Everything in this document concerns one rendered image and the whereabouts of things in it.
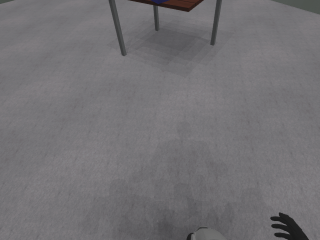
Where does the robot right thigh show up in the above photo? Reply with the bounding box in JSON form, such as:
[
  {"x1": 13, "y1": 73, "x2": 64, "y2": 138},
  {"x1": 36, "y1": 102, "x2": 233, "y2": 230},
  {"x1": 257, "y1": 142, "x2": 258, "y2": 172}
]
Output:
[{"x1": 191, "y1": 228, "x2": 226, "y2": 240}]

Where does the robot right hand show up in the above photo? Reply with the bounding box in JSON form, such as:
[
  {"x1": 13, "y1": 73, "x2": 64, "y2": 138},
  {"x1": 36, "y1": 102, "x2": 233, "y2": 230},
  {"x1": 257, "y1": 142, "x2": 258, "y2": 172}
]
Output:
[{"x1": 270, "y1": 212, "x2": 309, "y2": 240}]

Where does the table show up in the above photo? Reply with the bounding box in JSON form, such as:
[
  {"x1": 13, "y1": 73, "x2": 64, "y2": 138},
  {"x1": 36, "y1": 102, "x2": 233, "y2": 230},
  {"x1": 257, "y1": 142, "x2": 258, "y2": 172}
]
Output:
[{"x1": 108, "y1": 0, "x2": 222, "y2": 56}]

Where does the robot right shin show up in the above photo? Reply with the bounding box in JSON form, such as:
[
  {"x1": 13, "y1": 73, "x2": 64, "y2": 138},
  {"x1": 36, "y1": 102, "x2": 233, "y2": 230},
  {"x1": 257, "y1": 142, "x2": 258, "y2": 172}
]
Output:
[{"x1": 195, "y1": 226, "x2": 208, "y2": 232}]

